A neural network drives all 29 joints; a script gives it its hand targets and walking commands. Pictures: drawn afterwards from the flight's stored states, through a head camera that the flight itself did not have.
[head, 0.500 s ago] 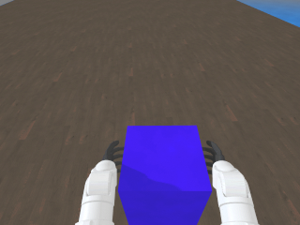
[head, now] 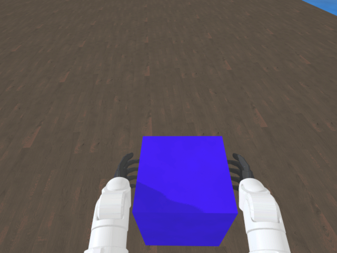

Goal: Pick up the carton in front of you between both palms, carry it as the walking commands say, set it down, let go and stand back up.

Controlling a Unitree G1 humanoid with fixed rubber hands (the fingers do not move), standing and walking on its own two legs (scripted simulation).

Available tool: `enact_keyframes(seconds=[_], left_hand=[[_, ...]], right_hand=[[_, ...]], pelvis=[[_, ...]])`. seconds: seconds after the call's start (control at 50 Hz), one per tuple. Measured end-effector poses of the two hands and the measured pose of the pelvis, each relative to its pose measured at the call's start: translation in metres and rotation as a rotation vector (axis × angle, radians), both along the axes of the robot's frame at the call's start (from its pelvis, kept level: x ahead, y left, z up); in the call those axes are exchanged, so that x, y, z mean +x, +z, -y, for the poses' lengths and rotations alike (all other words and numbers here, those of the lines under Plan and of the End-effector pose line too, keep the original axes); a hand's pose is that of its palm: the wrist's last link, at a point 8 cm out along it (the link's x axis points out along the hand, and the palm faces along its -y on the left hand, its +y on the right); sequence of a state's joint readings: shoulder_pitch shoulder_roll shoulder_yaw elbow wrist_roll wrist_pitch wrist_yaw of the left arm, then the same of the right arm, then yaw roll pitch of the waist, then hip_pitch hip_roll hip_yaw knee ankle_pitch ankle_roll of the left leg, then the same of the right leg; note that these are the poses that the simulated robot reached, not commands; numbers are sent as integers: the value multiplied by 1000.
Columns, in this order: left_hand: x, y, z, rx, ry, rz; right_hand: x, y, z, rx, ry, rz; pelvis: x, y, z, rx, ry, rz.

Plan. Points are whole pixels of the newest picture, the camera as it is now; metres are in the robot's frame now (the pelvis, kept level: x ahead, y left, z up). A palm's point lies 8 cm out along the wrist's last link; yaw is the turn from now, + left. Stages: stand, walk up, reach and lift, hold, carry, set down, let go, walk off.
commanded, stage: set down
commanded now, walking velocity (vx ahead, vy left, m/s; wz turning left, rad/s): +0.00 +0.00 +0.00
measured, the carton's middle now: (182, 193) +0.30 +0.00 -0.05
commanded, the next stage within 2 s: none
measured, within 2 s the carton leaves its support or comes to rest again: neither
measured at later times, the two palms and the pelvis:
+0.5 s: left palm (132, 187) +0.33 +0.15 -0.07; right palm (232, 187) +0.34 -0.15 -0.08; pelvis -0.05 +0.00 -0.04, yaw +2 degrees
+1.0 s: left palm (145, 196) +0.39 +0.13 -0.25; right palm (224, 196) +0.39 -0.16 -0.25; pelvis -0.04 +0.00 -0.16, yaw +2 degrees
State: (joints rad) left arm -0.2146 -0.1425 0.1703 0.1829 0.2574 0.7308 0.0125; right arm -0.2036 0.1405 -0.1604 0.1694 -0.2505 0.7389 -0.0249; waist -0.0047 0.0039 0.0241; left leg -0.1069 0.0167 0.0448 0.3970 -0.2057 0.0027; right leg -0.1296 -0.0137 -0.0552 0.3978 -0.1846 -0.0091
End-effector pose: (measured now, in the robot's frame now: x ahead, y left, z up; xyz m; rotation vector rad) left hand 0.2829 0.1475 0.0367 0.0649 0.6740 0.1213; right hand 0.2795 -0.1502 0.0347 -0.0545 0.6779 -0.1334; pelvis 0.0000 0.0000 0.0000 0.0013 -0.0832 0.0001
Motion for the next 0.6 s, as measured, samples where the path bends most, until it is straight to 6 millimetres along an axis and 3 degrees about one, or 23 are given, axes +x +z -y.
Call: enact_keyframes(seconds=[0.14, 0.32, 0.44, 0.6], left_hand=[[1, -2, -3, -28, 36, -7], [31, -24, 1, -34, 41, -22], [47, -75, 2, -14, 31, -49], [59, -177, 3, -15, 32, -31]], right_hand=[[5, -2, -4, 29, -9, -8], [34, -25, 0, 50, -30, -23], [50, -77, 0, 21, -6, -50], [64, -178, 2, 9, 8, -32]], pelvis=[[-14, -4, 0, -2, 12, 45], [-34, -18, -1, -3, 27, 12], [-43, -31, -2, -2, 24, -141], [-51, -65, -2, -8, 33, -418]])
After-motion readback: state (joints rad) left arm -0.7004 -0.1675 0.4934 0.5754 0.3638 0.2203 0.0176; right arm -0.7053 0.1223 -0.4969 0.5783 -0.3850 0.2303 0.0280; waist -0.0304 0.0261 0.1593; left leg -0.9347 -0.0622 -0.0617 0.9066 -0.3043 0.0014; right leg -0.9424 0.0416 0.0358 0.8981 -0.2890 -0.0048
